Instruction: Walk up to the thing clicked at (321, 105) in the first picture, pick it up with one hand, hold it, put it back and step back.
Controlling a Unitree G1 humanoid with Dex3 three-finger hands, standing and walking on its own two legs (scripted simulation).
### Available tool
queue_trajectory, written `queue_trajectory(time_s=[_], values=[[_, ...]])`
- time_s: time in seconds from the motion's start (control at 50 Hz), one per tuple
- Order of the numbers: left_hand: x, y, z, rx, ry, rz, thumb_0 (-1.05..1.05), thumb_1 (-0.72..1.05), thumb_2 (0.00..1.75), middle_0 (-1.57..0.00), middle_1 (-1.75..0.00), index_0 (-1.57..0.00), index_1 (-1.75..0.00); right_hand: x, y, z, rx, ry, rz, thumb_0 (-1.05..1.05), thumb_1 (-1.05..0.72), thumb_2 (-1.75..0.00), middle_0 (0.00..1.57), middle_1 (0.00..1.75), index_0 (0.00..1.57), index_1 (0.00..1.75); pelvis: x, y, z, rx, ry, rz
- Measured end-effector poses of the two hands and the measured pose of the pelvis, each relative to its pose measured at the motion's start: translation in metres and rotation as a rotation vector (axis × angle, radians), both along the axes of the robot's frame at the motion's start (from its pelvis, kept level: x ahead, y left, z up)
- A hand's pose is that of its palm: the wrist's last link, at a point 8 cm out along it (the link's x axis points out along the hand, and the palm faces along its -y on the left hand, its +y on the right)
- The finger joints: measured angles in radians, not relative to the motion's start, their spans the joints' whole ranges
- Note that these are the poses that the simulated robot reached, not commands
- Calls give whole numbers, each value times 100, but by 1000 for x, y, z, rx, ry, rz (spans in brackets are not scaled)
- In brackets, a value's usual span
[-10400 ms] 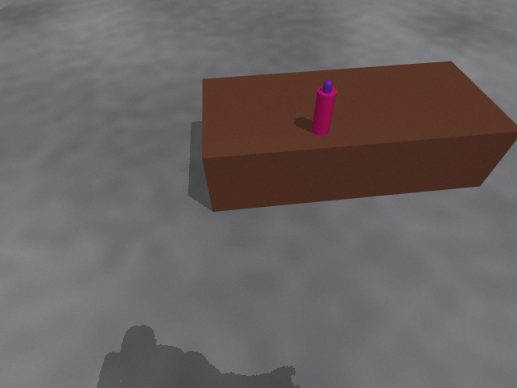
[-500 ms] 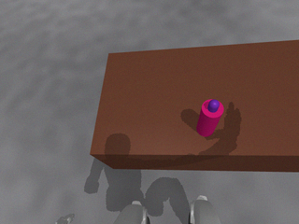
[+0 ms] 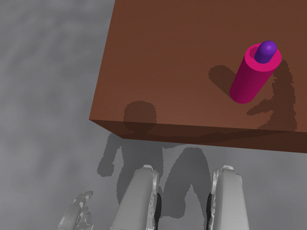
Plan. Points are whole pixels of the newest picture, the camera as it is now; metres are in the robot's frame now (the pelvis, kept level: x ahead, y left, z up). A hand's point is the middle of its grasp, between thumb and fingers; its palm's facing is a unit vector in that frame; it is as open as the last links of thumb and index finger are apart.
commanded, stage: approach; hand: right
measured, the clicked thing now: (252, 73) +0.51 -0.20 -0.07
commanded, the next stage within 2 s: close in in 0.06 s
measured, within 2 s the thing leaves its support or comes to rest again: neither
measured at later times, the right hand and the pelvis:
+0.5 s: hand (270, 88) +0.49 -0.25 -0.11, palm faces +0.15 +0.99 -0.02, open 17.3 cm; pelvis -0.05 +0.01 -0.14, yaw +2 degrees
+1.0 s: hand (255, 87) +0.49 -0.22 -0.11, palm faces +0.17 +0.99 -0.02, open 17.5 cm; pelvis -0.04 +0.02 -0.12, yaw +2 degrees
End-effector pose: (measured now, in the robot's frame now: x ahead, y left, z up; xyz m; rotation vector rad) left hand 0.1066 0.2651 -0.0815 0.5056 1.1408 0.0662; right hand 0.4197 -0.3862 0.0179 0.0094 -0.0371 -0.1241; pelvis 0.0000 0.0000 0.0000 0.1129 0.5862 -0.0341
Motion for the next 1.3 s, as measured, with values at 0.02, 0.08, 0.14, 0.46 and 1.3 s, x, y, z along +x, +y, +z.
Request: queue_trajectory(time_s=[0.02,0.08,0.14,0.46,1.3], values=[[-1,-1,-12,-3,6,-2,1,90,91,-19,-30,-18,-29,2,3,-12,3,-2,3,-2,57,-4,6,4,6,4,-3,1,-10,2,5,3],[-7,-2,-47,-16,27,-3,0,90,91,-19,-29,-18,-29,7,11,-43,6,10,10,-2,56,-4,7,4,6,4,-12,2,-39,8,16,10],[-17,-4,-77,-33,53,7,0,90,91,-19,-29,-18,-29,13,19,-66,2,24,11,-2,55,-3,7,4,6,4,-21,4,-64,11,21,17],[-93,7,-160,-67,211,140,1,90,89,-19,-30,-19,-29,38,75,-129,-31,29,-19,-2,50,-2,7,3,6,3,-48,11,-139,-2,24,40],[-64,27,-154,-60,176,152,0,88,92,-20,-30,-18,-30,45,129,-122,-26,53,-32,-2,58,-1,20,6,19,6,-39,24,-123,-30,37,52]])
